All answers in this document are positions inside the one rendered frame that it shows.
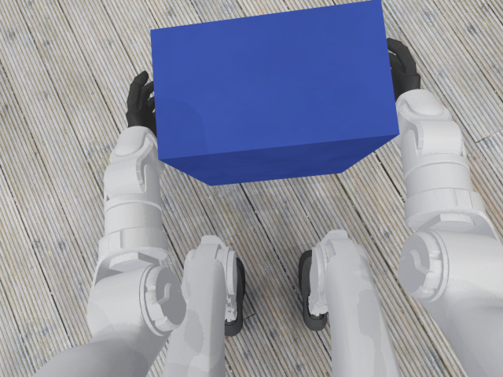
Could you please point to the robot left forearm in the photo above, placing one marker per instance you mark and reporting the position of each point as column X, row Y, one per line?
column 134, row 235

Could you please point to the robot right forearm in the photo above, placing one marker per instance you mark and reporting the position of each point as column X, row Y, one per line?
column 435, row 168

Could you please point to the robot left hand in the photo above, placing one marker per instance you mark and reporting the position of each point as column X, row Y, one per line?
column 140, row 106

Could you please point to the left robot upper arm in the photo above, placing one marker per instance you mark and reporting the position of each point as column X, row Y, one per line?
column 131, row 316

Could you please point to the carton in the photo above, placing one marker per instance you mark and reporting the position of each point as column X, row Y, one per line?
column 283, row 95

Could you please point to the right robot upper arm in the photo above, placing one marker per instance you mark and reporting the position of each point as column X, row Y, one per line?
column 458, row 279

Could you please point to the right robot foot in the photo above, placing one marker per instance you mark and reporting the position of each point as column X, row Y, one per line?
column 317, row 321

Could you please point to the robot right hand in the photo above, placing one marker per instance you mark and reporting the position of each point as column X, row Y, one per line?
column 403, row 68

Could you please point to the robot left shin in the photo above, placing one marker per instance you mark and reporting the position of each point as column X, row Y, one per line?
column 231, row 305

